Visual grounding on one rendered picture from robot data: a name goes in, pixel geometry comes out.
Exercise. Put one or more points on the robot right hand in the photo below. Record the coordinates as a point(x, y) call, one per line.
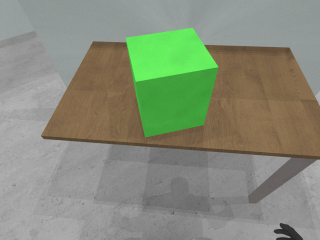
point(289, 231)

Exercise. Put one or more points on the table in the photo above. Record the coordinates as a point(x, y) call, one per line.
point(261, 104)

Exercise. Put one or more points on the carton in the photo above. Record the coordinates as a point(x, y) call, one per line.
point(174, 76)

